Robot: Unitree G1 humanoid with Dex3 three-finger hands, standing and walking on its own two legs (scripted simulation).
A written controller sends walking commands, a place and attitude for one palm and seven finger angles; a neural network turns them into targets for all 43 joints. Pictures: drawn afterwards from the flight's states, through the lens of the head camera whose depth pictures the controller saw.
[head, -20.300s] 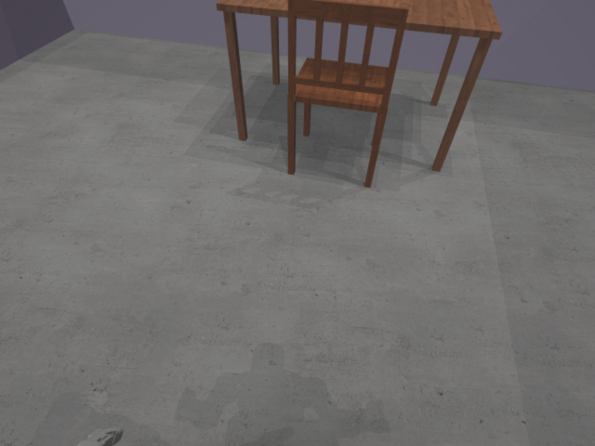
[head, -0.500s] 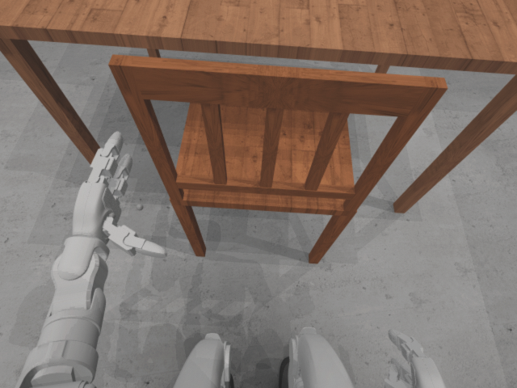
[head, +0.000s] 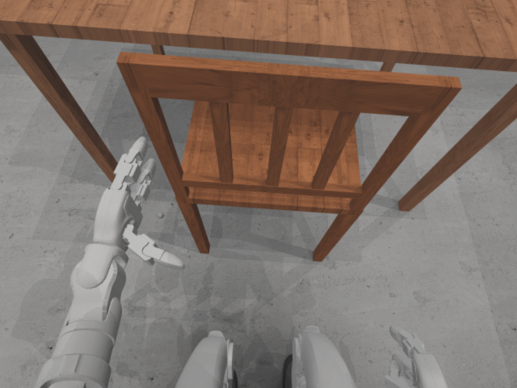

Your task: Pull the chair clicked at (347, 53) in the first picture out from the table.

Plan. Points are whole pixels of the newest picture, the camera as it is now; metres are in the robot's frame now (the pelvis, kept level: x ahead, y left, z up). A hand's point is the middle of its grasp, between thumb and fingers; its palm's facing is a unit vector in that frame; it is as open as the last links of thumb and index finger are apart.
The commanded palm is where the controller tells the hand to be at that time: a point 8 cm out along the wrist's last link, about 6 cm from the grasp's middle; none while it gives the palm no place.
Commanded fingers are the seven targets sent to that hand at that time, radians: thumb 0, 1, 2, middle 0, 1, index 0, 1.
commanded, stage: aim the fingers beside a spindle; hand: left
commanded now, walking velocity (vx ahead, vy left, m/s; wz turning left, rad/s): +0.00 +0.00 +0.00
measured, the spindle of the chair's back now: (277, 150) +0.50 -0.02 -0.01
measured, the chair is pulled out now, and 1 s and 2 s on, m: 0.00 0.00 0.00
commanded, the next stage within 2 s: push the fingers through the gap in 1.36 s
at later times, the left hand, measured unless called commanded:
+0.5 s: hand (154, 211) +0.37 +0.17 +0.01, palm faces -0.04 -1.00 -0.05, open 17.0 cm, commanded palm +0.34 +0.22 +0.02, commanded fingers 0.00 -0.50 0.30 -0.06 -0.08 -0.06 -0.08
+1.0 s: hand (156, 208) +0.37 +0.16 +0.02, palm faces -0.07 -1.00 -0.04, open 17.0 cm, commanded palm +0.35 +0.22 +0.01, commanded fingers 0.00 -0.50 0.30 -0.06 -0.08 -0.06 -0.08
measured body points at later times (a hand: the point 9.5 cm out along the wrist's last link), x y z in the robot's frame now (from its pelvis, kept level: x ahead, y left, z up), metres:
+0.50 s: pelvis +0.00 -0.01 +0.00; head +0.13 +0.00 +0.43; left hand +0.36 +0.22 +0.02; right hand +0.14 -0.26 -0.11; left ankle +0.00 +0.08 -0.63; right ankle +0.04 -0.12 -0.63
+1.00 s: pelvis +0.00 -0.01 +0.00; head +0.12 +0.00 +0.43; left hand +0.37 +0.22 +0.02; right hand +0.13 -0.26 -0.11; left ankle +0.00 +0.08 -0.63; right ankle +0.04 -0.12 -0.63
